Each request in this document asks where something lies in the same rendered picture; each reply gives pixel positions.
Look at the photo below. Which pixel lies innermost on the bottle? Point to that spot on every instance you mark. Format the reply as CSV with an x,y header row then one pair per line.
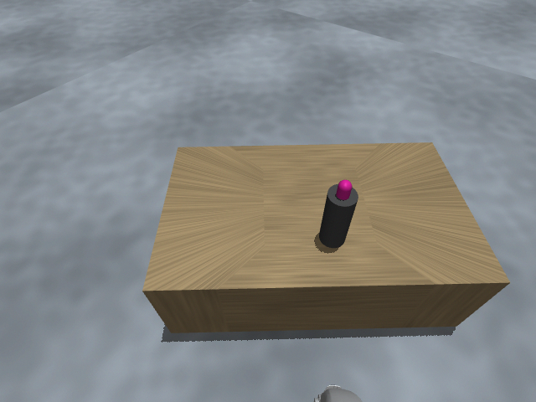
x,y
338,212

